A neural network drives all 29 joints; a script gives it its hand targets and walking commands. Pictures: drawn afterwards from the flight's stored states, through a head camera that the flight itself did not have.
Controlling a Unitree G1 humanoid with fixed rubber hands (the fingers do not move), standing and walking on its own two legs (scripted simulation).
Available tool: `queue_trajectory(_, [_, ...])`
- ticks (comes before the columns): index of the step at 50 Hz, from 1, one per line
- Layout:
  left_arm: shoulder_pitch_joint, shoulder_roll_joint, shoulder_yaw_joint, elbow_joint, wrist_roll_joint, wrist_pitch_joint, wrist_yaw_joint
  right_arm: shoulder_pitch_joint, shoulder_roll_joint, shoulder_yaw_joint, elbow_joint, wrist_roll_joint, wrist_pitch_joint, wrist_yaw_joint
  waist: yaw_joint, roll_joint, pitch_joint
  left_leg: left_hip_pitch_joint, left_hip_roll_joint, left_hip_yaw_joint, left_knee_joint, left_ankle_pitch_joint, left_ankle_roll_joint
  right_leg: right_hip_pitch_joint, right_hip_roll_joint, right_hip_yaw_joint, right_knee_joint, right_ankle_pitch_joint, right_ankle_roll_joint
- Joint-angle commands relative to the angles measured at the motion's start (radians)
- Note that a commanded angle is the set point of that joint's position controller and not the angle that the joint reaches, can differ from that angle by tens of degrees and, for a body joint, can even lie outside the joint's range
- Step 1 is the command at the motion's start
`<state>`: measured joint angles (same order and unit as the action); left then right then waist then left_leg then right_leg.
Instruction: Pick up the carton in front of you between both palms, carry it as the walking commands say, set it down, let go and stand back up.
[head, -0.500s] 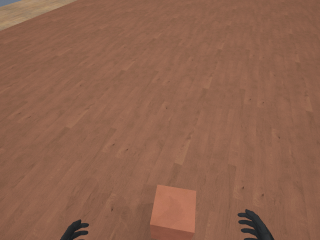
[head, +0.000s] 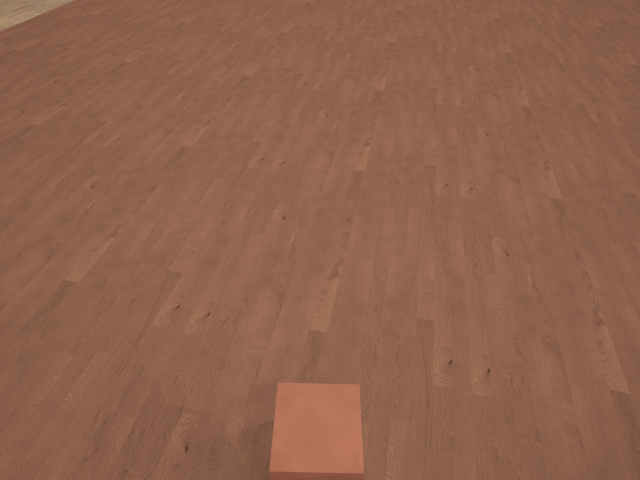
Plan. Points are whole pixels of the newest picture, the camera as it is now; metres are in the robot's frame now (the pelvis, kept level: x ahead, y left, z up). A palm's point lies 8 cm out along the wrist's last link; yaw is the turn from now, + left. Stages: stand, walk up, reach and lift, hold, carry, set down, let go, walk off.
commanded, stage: stand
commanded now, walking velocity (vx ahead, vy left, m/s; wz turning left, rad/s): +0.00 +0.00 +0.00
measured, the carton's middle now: (317, 441) +0.38 -0.01 -0.62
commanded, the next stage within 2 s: none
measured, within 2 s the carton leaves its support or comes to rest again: neither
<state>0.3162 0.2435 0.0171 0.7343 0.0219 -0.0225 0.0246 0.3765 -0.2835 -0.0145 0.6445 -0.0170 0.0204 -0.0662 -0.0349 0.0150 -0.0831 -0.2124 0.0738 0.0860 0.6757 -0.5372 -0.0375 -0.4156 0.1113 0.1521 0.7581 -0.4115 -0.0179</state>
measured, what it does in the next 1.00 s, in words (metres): stands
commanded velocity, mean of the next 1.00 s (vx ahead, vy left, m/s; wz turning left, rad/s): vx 0.00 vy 0.00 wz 0.00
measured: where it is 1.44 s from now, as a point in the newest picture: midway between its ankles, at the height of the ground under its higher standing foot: outside the picture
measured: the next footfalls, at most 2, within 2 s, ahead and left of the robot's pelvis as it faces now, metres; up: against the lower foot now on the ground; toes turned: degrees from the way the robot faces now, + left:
none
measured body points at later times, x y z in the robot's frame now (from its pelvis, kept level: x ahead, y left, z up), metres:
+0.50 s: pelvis -0.01 +0.01 +0.00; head +0.00 +0.00 +0.45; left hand +0.08 +0.26 -0.11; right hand +0.01 -0.28 -0.12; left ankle -0.12 +0.13 -0.71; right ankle -0.02 -0.12 -0.71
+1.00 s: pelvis -0.03 +0.01 +0.01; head -0.02 +0.00 +0.46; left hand +0.08 +0.26 -0.11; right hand -0.03 -0.27 -0.13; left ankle -0.12 +0.13 -0.71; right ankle -0.01 -0.11 -0.71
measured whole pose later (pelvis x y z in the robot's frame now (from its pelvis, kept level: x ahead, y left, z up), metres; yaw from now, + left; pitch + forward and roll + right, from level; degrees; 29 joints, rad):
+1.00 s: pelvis -0.03 +0.01 +0.01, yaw -4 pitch +1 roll +1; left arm 0.32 0.24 0.02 0.73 0.02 0.02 0.04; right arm 0.39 -0.27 -0.03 0.80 -0.03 0.05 -0.05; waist -0.04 0.01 -0.01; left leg -0.15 0.06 0.16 0.62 -0.49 -0.02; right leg -0.39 0.09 0.19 0.73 -0.35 0.00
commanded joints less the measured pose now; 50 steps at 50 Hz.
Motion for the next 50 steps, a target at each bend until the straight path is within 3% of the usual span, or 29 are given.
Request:
queue_trajectory(1, [0.06,0.13,0.036,-0.045,0.0,-0.001,0.008,0.05,-0.124,-0.036,-0.047,-0.001,-0.002,-0.006,0.009,-0.013,0.016,0.039,0.015,-0.009,-0.05,0.452,0.031,0.012,-0.079,0.051,-0.09,0.549,-0.027])
queue_trajectory(31, [0.047,0.123,0.031,-0.069,0.001,0.026,0.016,0.071,-0.12,-0.047,0.06,-0.013,0.024,0.008,0.0,-0.02,0.087,0.067,0.027,0.007,-0.131,0.336,0.073,-0.014,-0.062,0.054,-0.108,0.418,-0.024])
queue_trajectory(40, [0.037,0.125,0.031,-0.064,0.002,0.027,0.019,0.087,-0.105,-0.049,0.097,-0.012,0.024,0.016,-0.004,-0.061,0.091,0.078,-0.005,0.006,-0.142,0.235,0.068,-0.012,-0.084,0.12,-0.166,0.418,-0.039])
queue_trajectory(47, [0.035,0.098,0.033,-0.06,-0.004,0.026,0.016,0.068,-0.123,-0.048,0.118,-0.017,0.02,0.01,-0.002,0.041,0.104,0.088,0.1,-0.017,-0.189,0.451,0.106,-0.022,-0.057,-0.012,-0.067,0.373,-0.009])
queue_trajectory(50, [0.043,0.102,0.036,-0.057,-0.004,0.027,0.012,0.057,-0.122,-0.047,0.124,-0.016,0.023,0.01,0.004,0.011,0.116,0.049,0.069,0.017,-0.161,0.382,0.093,0.015,-0.07,0.008,-0.094,0.435,-0.024])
